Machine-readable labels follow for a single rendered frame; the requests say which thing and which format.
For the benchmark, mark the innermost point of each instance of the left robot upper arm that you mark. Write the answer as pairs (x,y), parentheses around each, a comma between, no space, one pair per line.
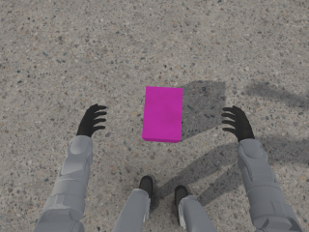
(71,225)

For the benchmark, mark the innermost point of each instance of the robot left forearm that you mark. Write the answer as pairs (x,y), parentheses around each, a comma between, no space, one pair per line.
(66,201)

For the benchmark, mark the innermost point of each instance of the robot right forearm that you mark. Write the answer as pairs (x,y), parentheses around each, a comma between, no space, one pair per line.
(268,207)

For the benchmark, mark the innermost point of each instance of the left robot hand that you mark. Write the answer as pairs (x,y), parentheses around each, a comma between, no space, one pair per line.
(86,126)

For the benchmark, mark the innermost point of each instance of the left robot thigh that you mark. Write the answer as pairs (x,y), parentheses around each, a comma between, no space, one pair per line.
(134,213)

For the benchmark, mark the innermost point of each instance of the right robot hand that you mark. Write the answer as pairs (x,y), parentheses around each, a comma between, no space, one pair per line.
(242,128)

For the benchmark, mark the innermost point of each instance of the right robot shin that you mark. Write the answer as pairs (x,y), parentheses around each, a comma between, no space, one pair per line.
(189,197)

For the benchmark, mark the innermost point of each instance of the carton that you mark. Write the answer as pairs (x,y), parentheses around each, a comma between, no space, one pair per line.
(163,110)

